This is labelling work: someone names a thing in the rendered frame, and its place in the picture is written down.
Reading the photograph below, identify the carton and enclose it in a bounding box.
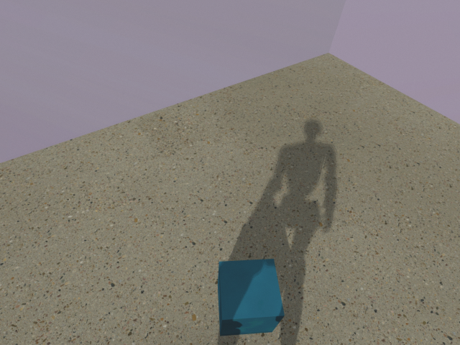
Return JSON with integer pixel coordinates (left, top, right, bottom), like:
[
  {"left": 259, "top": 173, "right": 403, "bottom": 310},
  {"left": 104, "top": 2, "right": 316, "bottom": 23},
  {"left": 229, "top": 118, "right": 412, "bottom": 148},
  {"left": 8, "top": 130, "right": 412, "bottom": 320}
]
[{"left": 218, "top": 259, "right": 285, "bottom": 336}]

